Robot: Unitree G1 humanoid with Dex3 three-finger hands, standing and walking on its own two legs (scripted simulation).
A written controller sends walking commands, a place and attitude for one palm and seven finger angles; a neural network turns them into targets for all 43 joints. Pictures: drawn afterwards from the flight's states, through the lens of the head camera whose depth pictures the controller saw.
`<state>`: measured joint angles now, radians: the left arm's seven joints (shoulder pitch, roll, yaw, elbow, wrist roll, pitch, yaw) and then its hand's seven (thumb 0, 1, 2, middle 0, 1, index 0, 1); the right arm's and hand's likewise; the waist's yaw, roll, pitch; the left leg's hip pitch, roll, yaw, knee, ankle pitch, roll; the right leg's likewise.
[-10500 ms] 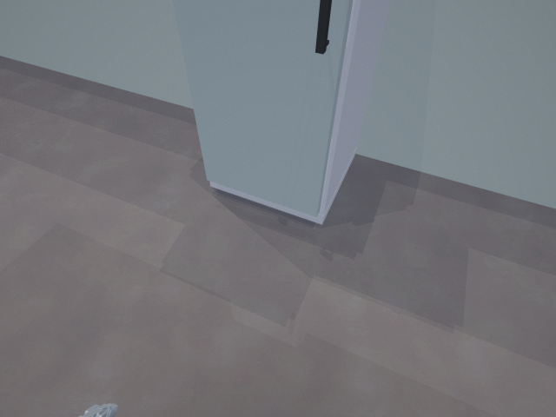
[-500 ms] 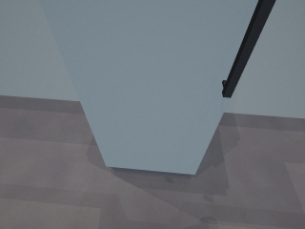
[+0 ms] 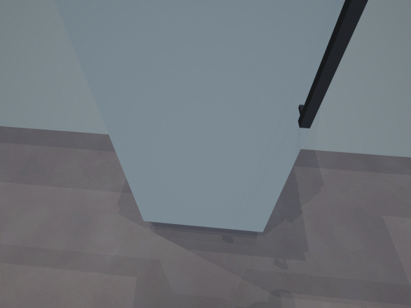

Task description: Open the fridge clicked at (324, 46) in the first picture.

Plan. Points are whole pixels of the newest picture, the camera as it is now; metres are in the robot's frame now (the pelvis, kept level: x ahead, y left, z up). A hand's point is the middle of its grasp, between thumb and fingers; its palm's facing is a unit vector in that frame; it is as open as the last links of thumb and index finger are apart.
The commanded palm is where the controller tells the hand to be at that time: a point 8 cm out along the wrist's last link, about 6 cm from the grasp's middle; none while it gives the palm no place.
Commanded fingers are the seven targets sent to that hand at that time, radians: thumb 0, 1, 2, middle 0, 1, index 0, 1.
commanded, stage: look again from close up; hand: right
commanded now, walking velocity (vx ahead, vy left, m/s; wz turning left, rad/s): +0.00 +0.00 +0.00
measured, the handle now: (324, 62) +0.53 -0.20 +0.22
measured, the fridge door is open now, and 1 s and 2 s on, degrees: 0 0 0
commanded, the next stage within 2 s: raise the hand to about handle height in 0.36 s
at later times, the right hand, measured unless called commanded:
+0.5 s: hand out of the picture +0.04 -0.19 -0.17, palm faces +0.08 +0.97 -0.22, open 7.4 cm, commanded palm +0.10 -0.24 -0.07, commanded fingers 0.00 -0.83 -0.87 0.20 0.34 0.20 0.34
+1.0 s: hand (348, 304) +0.15 -0.22 +0.01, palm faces +0.16 +0.99 -0.04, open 9.3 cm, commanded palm +0.14 -0.27 +0.02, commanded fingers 0.00 -0.25 -0.62 0.25 0.72 0.25 0.72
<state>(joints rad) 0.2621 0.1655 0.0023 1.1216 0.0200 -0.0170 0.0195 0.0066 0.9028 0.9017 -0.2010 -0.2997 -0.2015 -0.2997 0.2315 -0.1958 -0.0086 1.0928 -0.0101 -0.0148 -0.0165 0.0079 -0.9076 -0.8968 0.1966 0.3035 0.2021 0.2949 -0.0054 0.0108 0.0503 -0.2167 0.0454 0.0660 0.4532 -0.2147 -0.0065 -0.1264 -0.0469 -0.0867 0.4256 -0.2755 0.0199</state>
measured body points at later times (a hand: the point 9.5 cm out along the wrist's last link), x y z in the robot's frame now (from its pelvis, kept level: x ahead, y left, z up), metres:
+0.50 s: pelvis +0.00 +0.00 +0.00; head +0.02 +0.00 +0.45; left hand +0.03 +0.24 -0.15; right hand +0.04 -0.24 -0.15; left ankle +0.02 +0.12 -0.74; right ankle -0.03 -0.13 -0.74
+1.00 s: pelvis -0.02 +0.00 -0.06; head +0.01 -0.02 +0.39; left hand +0.22 +0.22 -0.09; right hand +0.13 -0.27 +0.01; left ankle +0.02 +0.12 -0.74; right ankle -0.03 -0.13 -0.74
